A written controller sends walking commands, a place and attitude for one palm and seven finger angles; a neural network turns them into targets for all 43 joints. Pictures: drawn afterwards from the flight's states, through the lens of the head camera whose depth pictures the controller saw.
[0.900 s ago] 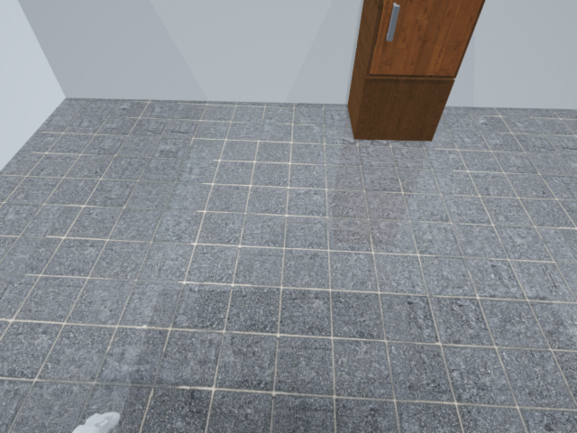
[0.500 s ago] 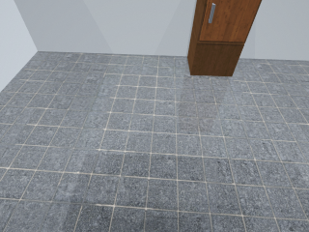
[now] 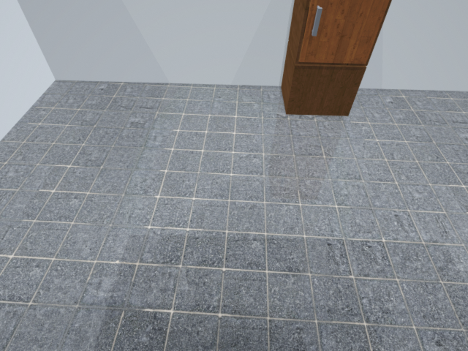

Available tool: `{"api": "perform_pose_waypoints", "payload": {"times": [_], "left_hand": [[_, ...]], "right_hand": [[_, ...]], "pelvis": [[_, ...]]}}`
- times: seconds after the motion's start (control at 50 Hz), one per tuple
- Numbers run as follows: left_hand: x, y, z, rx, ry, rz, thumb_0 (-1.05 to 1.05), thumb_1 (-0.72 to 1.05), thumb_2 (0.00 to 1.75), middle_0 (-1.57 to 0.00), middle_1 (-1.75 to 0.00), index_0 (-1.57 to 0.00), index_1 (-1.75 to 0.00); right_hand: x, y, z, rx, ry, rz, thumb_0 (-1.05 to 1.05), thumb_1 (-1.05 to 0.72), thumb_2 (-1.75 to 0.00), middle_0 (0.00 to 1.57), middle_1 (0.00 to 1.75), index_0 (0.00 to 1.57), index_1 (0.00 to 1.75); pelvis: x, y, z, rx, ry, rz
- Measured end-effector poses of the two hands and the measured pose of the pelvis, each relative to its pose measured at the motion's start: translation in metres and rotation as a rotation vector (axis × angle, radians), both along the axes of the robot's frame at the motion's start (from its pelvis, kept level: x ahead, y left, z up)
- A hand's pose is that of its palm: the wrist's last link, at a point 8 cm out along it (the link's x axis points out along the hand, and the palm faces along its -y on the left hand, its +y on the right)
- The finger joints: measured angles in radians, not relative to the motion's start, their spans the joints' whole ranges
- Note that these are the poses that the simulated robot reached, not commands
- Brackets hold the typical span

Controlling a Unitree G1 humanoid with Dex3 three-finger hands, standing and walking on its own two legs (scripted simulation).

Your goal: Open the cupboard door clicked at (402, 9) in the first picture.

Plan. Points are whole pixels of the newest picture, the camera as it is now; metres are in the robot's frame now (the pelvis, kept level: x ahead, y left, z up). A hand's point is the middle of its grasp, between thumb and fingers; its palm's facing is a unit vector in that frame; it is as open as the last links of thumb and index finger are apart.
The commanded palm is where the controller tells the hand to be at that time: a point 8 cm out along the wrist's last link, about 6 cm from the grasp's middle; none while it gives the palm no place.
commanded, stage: look at it before walking up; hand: left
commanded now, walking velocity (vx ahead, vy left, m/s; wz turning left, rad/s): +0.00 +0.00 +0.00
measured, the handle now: (316, 20) +1.83 -0.38 -0.10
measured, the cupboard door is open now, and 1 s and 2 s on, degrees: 0 0 0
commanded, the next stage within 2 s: walk to a spot facing it in 0.74 s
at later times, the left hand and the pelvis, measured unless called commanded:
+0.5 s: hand out of the picture +0.07 +0.25 -0.16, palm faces -0.02 -0.94 -0.33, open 7.4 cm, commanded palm none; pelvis +0.00 +0.00 +0.00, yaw +0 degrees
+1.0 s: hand out of the picture +0.07 +0.23 -0.16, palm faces -0.04 -0.95 -0.30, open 7.4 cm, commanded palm none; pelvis +0.01 +0.00 +0.00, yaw -3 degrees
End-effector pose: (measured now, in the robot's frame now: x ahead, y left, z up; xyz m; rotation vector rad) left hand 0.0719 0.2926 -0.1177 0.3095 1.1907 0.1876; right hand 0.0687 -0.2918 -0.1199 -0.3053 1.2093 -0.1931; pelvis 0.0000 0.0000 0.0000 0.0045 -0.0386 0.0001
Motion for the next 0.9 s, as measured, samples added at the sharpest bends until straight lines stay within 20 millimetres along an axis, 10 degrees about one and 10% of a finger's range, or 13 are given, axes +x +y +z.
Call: {"api": "perform_pose_waypoints", "payload": {"times": [0.9], "left_hand": [[0.0012, -0.0005, 0.0003, 0.003, 0.023, 0.004, 0.0, 0.9, 0.9, -0.2, -0.3, -0.21, -0.3]], "right_hand": [[0.0099, -0.0004, 0.0015, -0.002, 0.001, 0.002, 0.0, -0.9, -0.9, 0.2, 0.3, 0.2, 0.3]], "pelvis": [[0.0064, -0.0007, 0.002, 0.0, 0.006, -0.009]]}}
